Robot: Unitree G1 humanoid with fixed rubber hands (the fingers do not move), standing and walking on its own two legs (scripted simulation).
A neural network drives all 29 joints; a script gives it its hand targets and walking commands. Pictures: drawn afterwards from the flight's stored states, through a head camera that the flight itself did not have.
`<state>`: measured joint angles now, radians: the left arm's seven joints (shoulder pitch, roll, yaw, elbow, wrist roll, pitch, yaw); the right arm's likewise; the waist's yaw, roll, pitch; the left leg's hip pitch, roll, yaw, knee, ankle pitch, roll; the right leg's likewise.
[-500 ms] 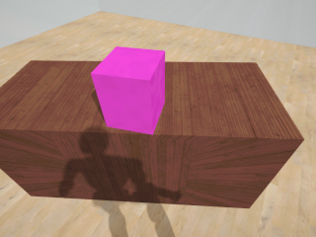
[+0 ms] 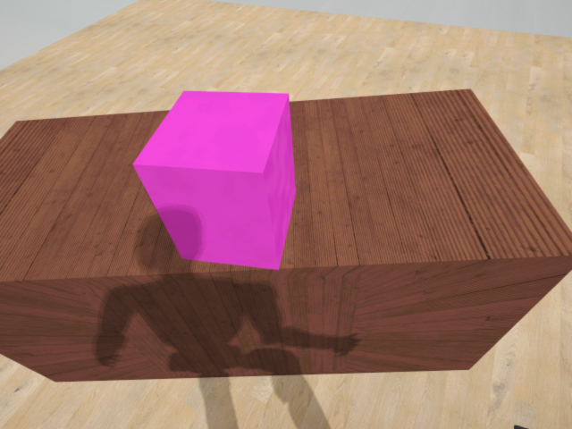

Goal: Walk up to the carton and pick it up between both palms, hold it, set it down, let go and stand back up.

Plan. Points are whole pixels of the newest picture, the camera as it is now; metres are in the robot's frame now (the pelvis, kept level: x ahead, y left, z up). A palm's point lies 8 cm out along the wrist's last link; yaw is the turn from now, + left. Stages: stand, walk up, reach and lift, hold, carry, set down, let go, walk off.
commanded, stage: walk up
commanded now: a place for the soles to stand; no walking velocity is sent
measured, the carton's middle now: (231, 181) +0.56 +0.11 +0.03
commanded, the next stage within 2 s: none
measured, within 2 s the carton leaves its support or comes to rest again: neither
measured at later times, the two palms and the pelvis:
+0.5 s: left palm out of the picture +0.12 +0.37 -0.09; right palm out of the picture +0.10 -0.28 -0.08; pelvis +0.02 +0.05 +0.00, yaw -3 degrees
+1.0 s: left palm out of the picture +0.15 +0.36 -0.08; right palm out of the picture +0.13 -0.28 -0.09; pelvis +0.04 +0.04 +0.00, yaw -3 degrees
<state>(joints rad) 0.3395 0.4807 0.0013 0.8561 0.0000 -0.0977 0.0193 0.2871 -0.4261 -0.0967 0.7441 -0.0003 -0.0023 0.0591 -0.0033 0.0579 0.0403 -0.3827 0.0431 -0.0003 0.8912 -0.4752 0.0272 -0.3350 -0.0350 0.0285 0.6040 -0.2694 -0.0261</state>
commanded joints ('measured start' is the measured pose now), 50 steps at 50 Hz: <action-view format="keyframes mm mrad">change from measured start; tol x32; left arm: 1 -12 214 76 -84 18 22 5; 50 -5 308 135 -16 29 17 -12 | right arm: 1 -12 -148 -26 -56 -1 -23 -37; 50 -135 -217 -29 -6 -42 -13 2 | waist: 1 29 -290 -58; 5 -37 179 -91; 50 70 -185 -4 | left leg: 1 -18 -8 46 -264 26 -26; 5 370 242 -359 -585 494 33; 7 101 362 -461 -648 94 128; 19 282 204 -130 -343 841 125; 25 157 6 8 -332 -18 12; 45 239 100 -36 -434 411 17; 47 -32 32 0 -255 -147 50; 50 -323 28 -79 41 -109 8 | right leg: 1 175 -148 128 -46 500 -186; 7 -200 2 67 339 -256 1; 18 -71 44 -77 57 -142 8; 22 209 -38 54 -58 402 -69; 28 -141 -54 114 -153 -246 -44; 45 142 -86 85 -54 366 -56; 50 303 -357 569 -385 -590 -246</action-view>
